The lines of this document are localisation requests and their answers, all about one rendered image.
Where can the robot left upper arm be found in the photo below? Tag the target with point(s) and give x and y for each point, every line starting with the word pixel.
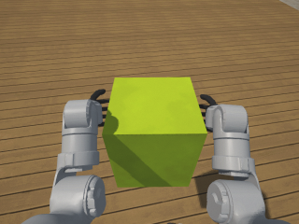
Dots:
pixel 76 199

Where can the robot left hand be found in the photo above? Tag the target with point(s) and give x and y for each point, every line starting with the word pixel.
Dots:
pixel 102 101

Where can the robot right upper arm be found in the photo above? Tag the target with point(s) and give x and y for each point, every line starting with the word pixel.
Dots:
pixel 236 202

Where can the left robot forearm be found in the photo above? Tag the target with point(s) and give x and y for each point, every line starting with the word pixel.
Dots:
pixel 79 138

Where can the right robot forearm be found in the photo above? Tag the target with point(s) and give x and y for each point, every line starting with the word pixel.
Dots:
pixel 230 127

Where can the robot right hand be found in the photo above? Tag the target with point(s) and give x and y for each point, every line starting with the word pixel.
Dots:
pixel 211 103

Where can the carton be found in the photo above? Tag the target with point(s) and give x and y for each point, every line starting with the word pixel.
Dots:
pixel 154 131

